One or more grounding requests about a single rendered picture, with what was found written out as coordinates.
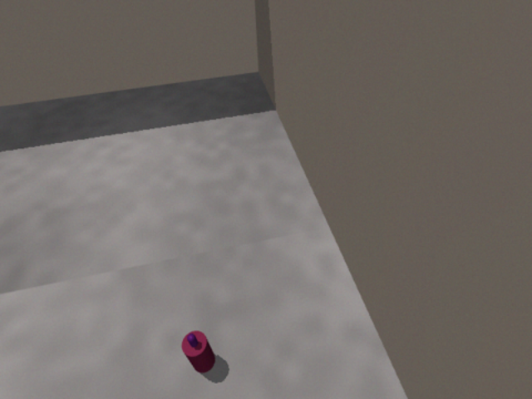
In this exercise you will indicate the bottle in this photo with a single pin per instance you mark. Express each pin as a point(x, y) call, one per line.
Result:
point(197, 349)

